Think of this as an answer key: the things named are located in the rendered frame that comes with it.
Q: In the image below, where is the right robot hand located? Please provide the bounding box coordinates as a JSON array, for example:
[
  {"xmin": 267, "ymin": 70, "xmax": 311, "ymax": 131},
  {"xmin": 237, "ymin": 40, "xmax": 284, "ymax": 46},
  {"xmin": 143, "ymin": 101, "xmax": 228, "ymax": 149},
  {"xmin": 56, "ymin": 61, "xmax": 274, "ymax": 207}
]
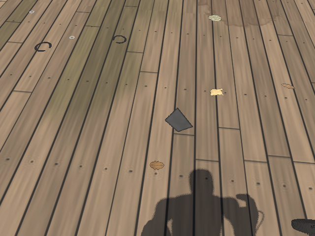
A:
[{"xmin": 291, "ymin": 218, "xmax": 315, "ymax": 236}]

